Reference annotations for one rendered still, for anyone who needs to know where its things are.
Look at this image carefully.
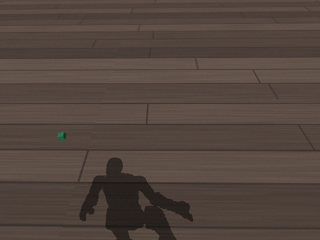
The cube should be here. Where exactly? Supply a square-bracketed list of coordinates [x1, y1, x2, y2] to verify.
[57, 132, 66, 141]

